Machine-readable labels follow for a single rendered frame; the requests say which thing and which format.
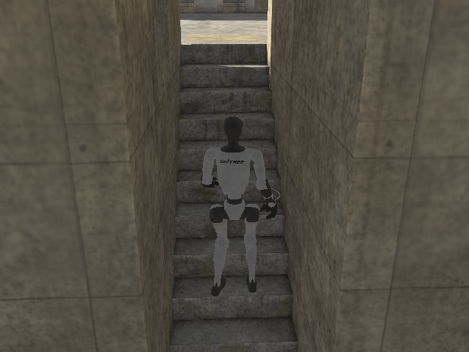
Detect robot left upper arm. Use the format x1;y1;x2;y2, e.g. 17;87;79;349
202;147;218;185

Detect robot right upper arm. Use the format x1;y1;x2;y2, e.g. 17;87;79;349
248;148;267;190

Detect robot foot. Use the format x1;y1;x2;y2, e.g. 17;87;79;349
211;278;226;296
246;276;256;293

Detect right robot forearm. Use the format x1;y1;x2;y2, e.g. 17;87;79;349
260;179;276;207

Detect robot left foot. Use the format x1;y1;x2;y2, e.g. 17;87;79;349
211;278;226;296

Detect robot left hand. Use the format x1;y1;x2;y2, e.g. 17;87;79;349
203;177;219;188

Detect robot right hand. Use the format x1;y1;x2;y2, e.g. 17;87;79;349
260;203;277;219

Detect robot right foot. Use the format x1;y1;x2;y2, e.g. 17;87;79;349
246;276;256;293

